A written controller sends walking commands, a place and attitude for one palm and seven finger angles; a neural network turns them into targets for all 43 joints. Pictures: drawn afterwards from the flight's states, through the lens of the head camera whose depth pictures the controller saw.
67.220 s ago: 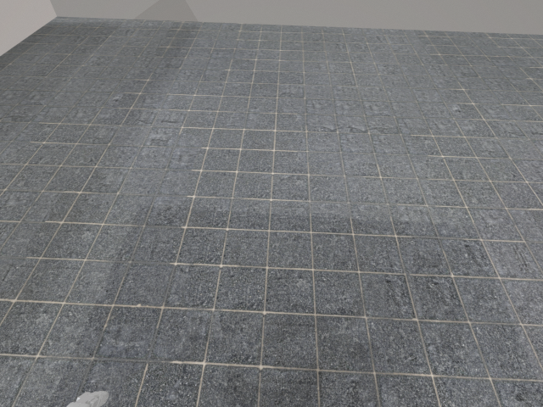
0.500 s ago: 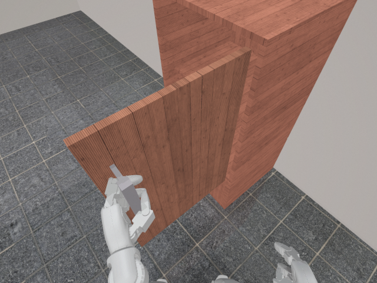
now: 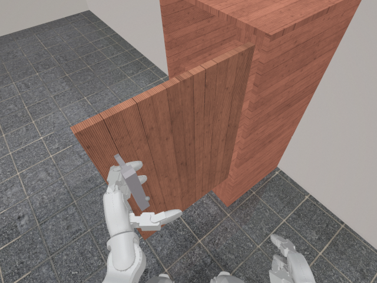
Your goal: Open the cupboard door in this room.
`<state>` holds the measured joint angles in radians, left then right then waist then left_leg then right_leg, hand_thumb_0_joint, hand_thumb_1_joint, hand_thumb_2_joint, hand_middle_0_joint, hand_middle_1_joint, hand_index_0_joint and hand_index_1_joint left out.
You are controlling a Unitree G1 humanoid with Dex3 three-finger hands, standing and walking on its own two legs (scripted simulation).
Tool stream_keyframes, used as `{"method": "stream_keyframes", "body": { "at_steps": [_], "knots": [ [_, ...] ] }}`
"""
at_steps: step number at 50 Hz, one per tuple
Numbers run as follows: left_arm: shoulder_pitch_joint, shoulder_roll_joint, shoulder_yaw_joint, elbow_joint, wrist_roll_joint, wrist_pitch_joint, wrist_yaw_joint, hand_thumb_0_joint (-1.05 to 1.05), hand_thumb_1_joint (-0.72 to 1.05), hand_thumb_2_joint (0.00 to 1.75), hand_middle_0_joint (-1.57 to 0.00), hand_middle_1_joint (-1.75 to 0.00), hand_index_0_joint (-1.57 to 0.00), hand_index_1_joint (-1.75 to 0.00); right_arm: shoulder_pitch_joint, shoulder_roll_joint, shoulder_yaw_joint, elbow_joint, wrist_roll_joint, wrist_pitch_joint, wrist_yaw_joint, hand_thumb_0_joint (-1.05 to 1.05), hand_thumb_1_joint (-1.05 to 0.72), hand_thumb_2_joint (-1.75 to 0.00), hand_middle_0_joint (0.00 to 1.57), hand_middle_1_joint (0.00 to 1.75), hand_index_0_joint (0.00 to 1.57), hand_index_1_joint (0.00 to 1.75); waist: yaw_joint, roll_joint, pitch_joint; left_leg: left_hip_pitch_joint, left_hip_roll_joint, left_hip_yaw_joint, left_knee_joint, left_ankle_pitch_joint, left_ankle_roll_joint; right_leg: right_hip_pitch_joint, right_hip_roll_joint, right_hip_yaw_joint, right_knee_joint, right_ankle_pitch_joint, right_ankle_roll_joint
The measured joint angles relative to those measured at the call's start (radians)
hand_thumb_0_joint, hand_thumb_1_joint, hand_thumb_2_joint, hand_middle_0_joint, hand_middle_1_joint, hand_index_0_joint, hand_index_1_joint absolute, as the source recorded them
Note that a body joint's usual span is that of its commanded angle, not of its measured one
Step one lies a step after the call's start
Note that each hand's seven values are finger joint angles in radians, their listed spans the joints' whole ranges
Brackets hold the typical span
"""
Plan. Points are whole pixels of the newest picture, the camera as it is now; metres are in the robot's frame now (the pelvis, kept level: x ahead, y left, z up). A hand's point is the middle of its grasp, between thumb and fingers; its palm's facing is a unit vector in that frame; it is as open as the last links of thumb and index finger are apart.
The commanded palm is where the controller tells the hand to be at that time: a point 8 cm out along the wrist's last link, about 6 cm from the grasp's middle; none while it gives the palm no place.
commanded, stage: open thumb and fingers to let go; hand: left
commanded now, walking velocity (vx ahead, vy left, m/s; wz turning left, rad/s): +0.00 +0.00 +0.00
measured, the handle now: (132, 183) +0.32 +0.14 +0.04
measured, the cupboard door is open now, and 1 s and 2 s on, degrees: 90 91 91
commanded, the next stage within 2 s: slide the hand sideways off the handle in 0.28 s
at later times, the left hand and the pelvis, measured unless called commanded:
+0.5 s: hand (143, 207) +0.26 +0.10 +0.04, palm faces +0.06 -1.00 -0.07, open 15.4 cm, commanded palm +0.24 +0.15 +0.05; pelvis +0.00 +0.02 -0.01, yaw +0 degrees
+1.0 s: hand (128, 227) +0.22 +0.13 +0.04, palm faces -0.13 -0.99 +0.00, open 16.2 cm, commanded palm +0.20 +0.19 +0.05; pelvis +0.01 +0.05 -0.02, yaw -3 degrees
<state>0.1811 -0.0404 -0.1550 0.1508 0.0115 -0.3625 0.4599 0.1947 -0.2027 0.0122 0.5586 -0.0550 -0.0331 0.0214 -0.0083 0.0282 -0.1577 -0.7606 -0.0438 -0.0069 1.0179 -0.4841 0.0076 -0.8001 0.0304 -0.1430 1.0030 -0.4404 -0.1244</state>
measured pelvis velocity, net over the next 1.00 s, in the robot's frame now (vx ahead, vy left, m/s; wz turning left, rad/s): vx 0.01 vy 0.05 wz -0.04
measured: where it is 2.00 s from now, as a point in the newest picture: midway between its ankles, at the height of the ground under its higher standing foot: outside the picture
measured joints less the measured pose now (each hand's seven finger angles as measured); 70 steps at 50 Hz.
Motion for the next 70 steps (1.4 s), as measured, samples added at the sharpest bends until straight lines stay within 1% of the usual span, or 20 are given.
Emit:
{"method": "stream_keyframes", "body": {
  "at_steps": [4,10,20,21,22,23,25,27,28,29,31,32,33,39,43,46,53,57,63,70],
  "knots": [
    [-0.002,-0.006,-0.011,0.001,0.01,0.001,0.015,0.0,-0.41,0.34,-0.28,-1.09,-0.3,-1.09,0.009,-0.002,-0.002,0.0,-0.001,0.001,0.001,0.01,-0.9,-0.9,0.2,0.3,0.2,0.3,-0.001,0.001,0.0,-0.001,-0.001,0.004,0.002,-0.001,0.005,-0.001,-0.001,0.004,0.001,0.001,0.003],
    [0.001,-0.017,-0.036,0.0,0.032,0.004,0.035,-0.01,-0.48,0.31,-0.25,-0.86,-0.27,-0.87,0.018,-0.001,-0.001,-0.005,-0.003,0.0,0.003,0.01,-0.9,-0.9,0.2,0.3,0.2,0.3,-0.001,0.003,-0.001,-0.002,-0.002,0.011,0.008,-0.006,0.013,-0.003,-0.002,0.01,0.006,-0.001,0.008],
    [0.003,-0.006,-0.066,-0.006,0.041,0.004,0.037,-0.01,-0.5,0.3,-0.39,-0.65,-0.39,-0.67,0.007,0.005,0.008,-0.011,-0.002,-0.003,0.004,0.01,-0.9,-0.9,0.2,0.3,0.2,0.3,0.007,0.008,0.001,-0.005,-0.006,0.013,0.019,-0.012,0.027,-0.002,-0.005,0.013,0.009,-0.002,0.02],
    [0.007,-0.002,-0.064,-0.009,0.046,0.001,0.023,-0.01,-0.5,0.3,-0.39,-0.63,-0.38,-0.65,0.005,0.003,0.012,-0.012,-0.001,-0.006,0.005,0.01,-0.9,-0.9,0.2,0.3,0.2,0.3,0.006,0.008,0.003,-0.007,-0.007,0.014,0.022,-0.013,0.029,-0.004,-0.007,0.013,0.012,-0.003,0.022],
    [0.012,0.011,-0.06,-0.014,0.048,-0.007,-0.022,-0.01,-0.5,0.3,-0.38,-0.61,-0.37,-0.63,0.006,0.0,0.015,-0.017,0.003,-0.01,0.005,0.01,-0.9,-0.9,0.2,0.3,0.2,0.3,0.007,0.007,0.004,-0.011,-0.009,0.014,0.026,-0.014,0.031,-0.008,-0.009,0.013,0.017,-0.004,0.023],
    [0.015,0.033,-0.054,-0.018,0.044,-0.018,-0.081,-0.01,-0.5,0.3,-0.37,-0.58,-0.34,-0.6,0.008,-0.003,0.017,-0.022,0.006,-0.013,0.004,0.01,-0.9,-0.9,0.2,0.3,0.2,0.3,0.009,0.006,0.006,-0.016,-0.011,0.014,0.032,-0.016,0.033,-0.013,-0.011,0.013,0.023,-0.006,0.024],
    [0.017,0.093,-0.044,-0.03,0.02,-0.035,-0.223,-0.01,-0.5,0.3,-0.33,-0.52,-0.29,-0.54,0.014,-0.01,0.019,-0.034,0.018,-0.018,-0.001,0.01,-0.9,-0.9,0.2,0.3,0.2,0.3,0.013,0.008,0.012,-0.024,-0.013,0.013,0.046,-0.02,0.036,-0.018,-0.013,0.011,0.034,-0.01,0.026],
    [0.016,0.147,-0.04,-0.044,-0.034,-0.038,-0.363,-0.01,-0.5,0.3,-0.28,-0.47,-0.24,-0.48,0.019,-0.02,0.021,-0.045,0.034,-0.023,-0.006,0.01,-0.9,-0.9,0.2,0.3,0.21,0.3,0.015,0.015,0.019,-0.028,-0.013,0.012,0.058,-0.025,0.04,-0.019,-0.014,0.009,0.041,-0.012,0.029],
    [0.016,0.164,-0.039,-0.052,-0.065,-0.033,-0.419,-0.01,-0.5,0.3,-0.27,-0.44,-0.22,-0.45,0.021,-0.025,0.021,-0.052,0.042,-0.025,-0.009,0.01,-0.9,-0.9,0.2,0.3,0.21,0.3,0.016,0.019,0.022,-0.028,-0.012,0.012,0.062,-0.027,0.042,-0.018,-0.013,0.009,0.042,-0.012,0.032],
    [0.018,0.173,-0.039,-0.061,-0.095,-0.024,-0.462,-0.01,-0.5,0.3,-0.25,-0.42,-0.2,-0.43,0.024,-0.029,0.022,-0.059,0.05,-0.027,-0.012,0.01,-0.9,-0.9,0.2,0.3,0.21,0.3,0.015,0.023,0.024,-0.028,-0.012,0.014,0.064,-0.028,0.044,-0.017,-0.013,0.011,0.042,-0.012,0.034],
    [0.029,0.169,-0.037,-0.081,-0.134,-0.003,-0.501,-0.01,-0.5,0.3,-0.22,-0.39,-0.18,-0.39,0.031,-0.037,0.022,-0.075,0.06,-0.031,-0.015,0.01,-0.9,-0.9,0.2,0.3,0.21,0.3,0.013,0.028,0.026,-0.026,-0.011,0.02,0.064,-0.03,0.05,-0.017,-0.012,0.016,0.04,-0.01,0.039],
    [0.038,0.16,-0.036,-0.092,-0.143,0.006,-0.503,-0.01,-0.5,0.3,-0.2,-0.37,-0.17,-0.38,0.035,-0.039,0.021,-0.085,0.062,-0.033,-0.015,0.01,-0.9,-0.9,0.2,0.3,0.2,0.3,0.012,0.029,0.025,-0.026,-0.011,0.024,0.064,-0.03,0.053,-0.018,-0.012,0.02,0.04,-0.009,0.042],
    [0.048,0.15,-0.036,-0.104,-0.142,0.013,-0.499,-0.01,-0.51,0.3,-0.19,-0.36,-0.17,-0.37,0.039,-0.04,0.02,-0.094,0.063,-0.034,-0.014,0.01,-0.9,-0.9,0.2,0.3,0.2,0.3,0.01,0.028,0.022,-0.027,-0.011,0.029,0.064,-0.031,0.055,-0.021,-0.012,0.025,0.042,-0.009,0.045],
    [0.137,0.114,-0.059,-0.201,-0.089,0.039,-0.439,-0.01,-0.5,0.3,-0.16,-0.34,-0.19,-0.34,0.066,-0.034,0.018,-0.149,0.054,-0.027,0.003,0.01,-0.9,-0.9,0.2,0.3,0.2,0.3,-0.003,0.016,0.006,-0.037,-0.01,0.053,0.077,-0.049,0.069,-0.041,-0.01,0.049,0.063,-0.022,0.057],
    [0.218,0.118,-0.066,-0.269,-0.063,0.035,-0.414,-0.01,-0.5,0.3,-0.15,-0.33,-0.18,-0.32,0.081,-0.026,0.019,-0.173,0.05,-0.016,0.008,0.01,-0.9,-0.9,0.2,0.3,0.2,0.3,-0.005,0.011,0.001,-0.04,-0.008,0.06,0.09,-0.064,0.073,-0.047,-0.007,0.056,0.076,-0.033,0.062],
    [0.264,0.137,-0.063,-0.304,-0.055,0.026,-0.417,-0.01,-0.5,0.3,-0.16,-0.32,-0.18,-0.32,0.085,-0.022,0.022,-0.179,0.049,-0.01,0.007,0.01,-0.9,-0.9,0.2,0.3,0.2,0.3,-0.002,0.011,0.001,-0.048,-0.007,0.058,0.103,-0.074,0.075,-0.053,-0.006,0.054,0.085,-0.041,0.064],
    [0.313,0.168,-0.049,-0.356,-0.073,0.012,-0.45,-0.01,-0.5,0.3,-0.17,-0.32,-0.19,-0.32,0.076,-0.021,0.026,-0.182,0.053,-0.013,-0.003,0.01,-0.9,-0.9,0.2,0.3,0.21,0.3,0.002,0.02,0.001,-0.079,-0.006,0.05,0.135,-0.091,0.076,-0.078,-0.006,0.044,0.107,-0.055,0.066],
    [0.329,0.174,-0.036,-0.377,-0.085,0.022,-0.473,-0.01,-0.5,0.3,-0.18,-0.32,-0.2,-0.33,0.074,-0.017,0.024,-0.185,0.056,-0.012,-0.009,0.01,-0.9,-0.9,0.2,0.3,0.21,0.3,0.006,0.021,-0.003,-0.086,-0.005,0.051,0.139,-0.096,0.075,-0.086,-0.005,0.046,0.113,-0.06,0.065],
    [0.391,0.184,0.007,-0.406,-0.111,0.029,-0.506,-0.01,-0.5,0.3,-0.19,-0.32,-0.22,-0.33,0.075,-0.01,0.018,-0.189,0.063,-0.006,-0.018,0.01,-0.9,-0.9,0.2,0.3,0.21,0.3,0.01,0.017,-0.01,-0.074,0.0,0.051,0.129,-0.097,0.07,-0.077,0.0,0.046,0.105,-0.061,0.06],
    [0.443,0.212,0.069,-0.416,-0.155,-0.004,-0.557,-0.01,-0.5,0.3,-0.18,-0.32,-0.21,-0.33,0.064,-0.019,0.008,-0.184,0.067,-0.018,-0.031,0.01,-0.9,-0.9,0.2,0.3,0.21,0.3,0.015,0.014,-0.014,-0.09,0.006,0.037,0.148,-0.104,0.059,-0.087,0.005,0.031,0.117,-0.068,0.049]
  ]
}}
